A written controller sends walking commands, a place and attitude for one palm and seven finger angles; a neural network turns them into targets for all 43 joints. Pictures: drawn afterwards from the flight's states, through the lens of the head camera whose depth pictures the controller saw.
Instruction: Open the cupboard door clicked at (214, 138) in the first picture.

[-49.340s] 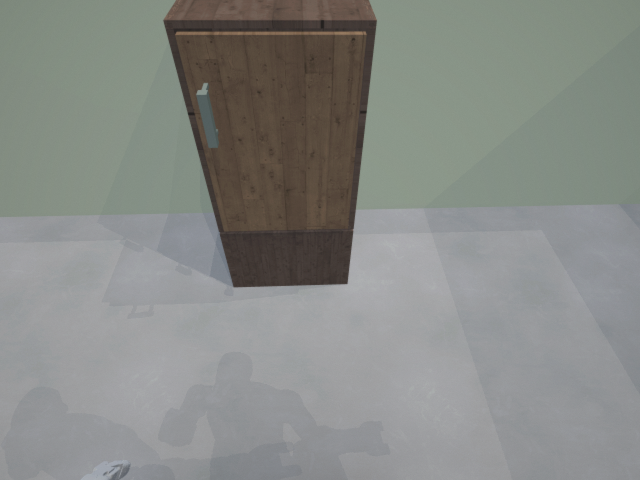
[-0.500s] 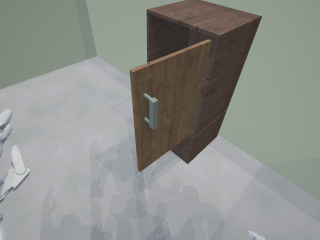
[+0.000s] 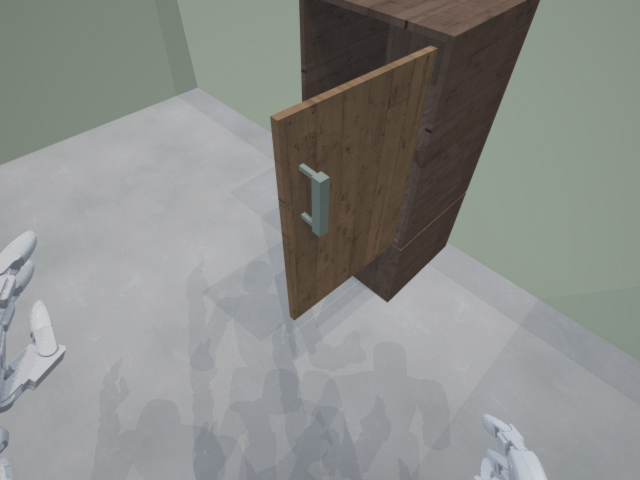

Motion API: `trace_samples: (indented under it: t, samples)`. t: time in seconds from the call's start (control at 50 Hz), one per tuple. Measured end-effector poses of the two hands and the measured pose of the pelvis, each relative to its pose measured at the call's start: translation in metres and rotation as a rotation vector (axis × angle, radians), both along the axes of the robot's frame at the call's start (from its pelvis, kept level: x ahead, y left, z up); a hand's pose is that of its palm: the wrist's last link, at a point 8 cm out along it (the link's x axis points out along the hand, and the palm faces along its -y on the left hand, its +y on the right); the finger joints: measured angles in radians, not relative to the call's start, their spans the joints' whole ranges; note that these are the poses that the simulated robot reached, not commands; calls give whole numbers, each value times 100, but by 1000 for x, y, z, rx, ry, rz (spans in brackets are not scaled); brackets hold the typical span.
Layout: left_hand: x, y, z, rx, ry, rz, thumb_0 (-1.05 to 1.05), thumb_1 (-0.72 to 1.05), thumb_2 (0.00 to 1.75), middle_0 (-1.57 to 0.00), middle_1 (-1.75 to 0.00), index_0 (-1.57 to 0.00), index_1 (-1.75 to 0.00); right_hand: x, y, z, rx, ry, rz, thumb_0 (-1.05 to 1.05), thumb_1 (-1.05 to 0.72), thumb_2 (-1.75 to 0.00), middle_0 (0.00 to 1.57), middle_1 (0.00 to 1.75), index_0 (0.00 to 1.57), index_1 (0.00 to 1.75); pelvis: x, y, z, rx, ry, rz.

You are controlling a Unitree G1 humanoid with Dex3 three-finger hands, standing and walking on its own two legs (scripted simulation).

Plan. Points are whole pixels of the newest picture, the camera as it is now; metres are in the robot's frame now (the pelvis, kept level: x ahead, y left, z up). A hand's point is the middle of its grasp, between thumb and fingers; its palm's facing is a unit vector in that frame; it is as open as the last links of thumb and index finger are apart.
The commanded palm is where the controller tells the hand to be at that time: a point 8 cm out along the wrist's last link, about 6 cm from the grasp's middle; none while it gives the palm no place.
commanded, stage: let the arm hang, fingers relaxed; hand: left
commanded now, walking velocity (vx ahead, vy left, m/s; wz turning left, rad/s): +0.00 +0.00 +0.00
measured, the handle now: (312, 200) +0.58 +0.06 -0.01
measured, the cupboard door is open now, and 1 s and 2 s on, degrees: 87 87 87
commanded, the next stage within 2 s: look to check the result in 1.08 s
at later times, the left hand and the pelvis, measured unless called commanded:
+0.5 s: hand out of the picture -0.02 +0.20 -0.17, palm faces +0.03 -0.97 -0.25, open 7.2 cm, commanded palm none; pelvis -0.02 -0.01 +0.00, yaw +2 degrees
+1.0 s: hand out of the picture +0.07 +0.21 -0.16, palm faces +0.02 -0.96 -0.27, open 7.4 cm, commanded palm none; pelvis +0.00 -0.01 +0.01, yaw +2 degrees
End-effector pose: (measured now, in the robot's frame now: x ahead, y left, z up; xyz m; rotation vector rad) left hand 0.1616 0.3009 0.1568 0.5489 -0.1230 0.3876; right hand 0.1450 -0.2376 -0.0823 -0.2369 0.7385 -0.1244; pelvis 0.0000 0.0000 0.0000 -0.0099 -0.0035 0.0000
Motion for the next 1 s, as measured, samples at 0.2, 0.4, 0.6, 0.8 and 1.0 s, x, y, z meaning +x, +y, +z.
trace_samples:
  t: [0.2,0.4,0.6,0.8,1.0]
  samples:
    - [-55,-37,-245,-366,1045,51,1,91,90,-20,-30,-19,-30,-43,-24,-48,13,270,-24,1,-90,-90,20,30,20,30,-16,3,-10,25,1,18]
    - [-163,-72,-301,-574,1371,187,0,97,90,-21,-30,-20,-30,-135,-29,-50,-23,605,-66,1,-90,-90,20,30,20,30,-20,-10,-2,9,-19,37]
    - [-186,-37,-282,-508,1422,320,1,92,90,-20,-30,-20,-30,-158,-18,-63,40,668,-95,1,-90,-90,20,30,20,30,-18,-10,1,7,-26,34]
    - [-137,-30,-276,-480,1326,279,1,91,90,-20,-30,-20,-30,-146,-15,-63,48,647,-95,1,-90,-90,20,30,20,30,-11,-6,3,13,-29,32]
    - [-102,-48,-280,-506,1291,202,0,91,90,-20,-30,-20,-30,-117,-18,-56,26,603,-89,1,-90,-90,20,30,20,30,-1,-5,6,15,-28,32]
